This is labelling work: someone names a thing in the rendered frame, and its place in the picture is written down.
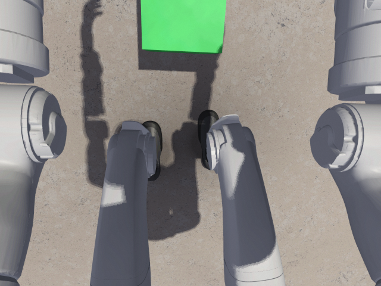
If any robot left upper arm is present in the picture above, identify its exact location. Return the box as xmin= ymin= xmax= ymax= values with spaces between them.
xmin=0 ymin=84 xmax=67 ymax=286

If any right robot forearm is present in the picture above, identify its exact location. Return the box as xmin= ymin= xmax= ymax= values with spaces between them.
xmin=327 ymin=0 xmax=381 ymax=104

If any robot shin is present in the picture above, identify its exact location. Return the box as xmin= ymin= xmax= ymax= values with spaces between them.
xmin=107 ymin=121 xmax=157 ymax=176
xmin=206 ymin=114 xmax=257 ymax=159

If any left robot shin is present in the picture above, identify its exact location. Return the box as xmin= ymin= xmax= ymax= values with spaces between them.
xmin=107 ymin=121 xmax=157 ymax=176

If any right robot shin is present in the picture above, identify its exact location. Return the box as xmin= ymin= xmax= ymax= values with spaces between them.
xmin=206 ymin=114 xmax=257 ymax=159

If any robot right upper arm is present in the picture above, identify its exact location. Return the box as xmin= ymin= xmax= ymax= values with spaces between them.
xmin=310 ymin=103 xmax=381 ymax=286

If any carton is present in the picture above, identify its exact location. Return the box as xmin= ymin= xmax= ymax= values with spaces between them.
xmin=141 ymin=0 xmax=226 ymax=54

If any left robot forearm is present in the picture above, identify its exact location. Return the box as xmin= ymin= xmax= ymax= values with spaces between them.
xmin=0 ymin=0 xmax=49 ymax=83

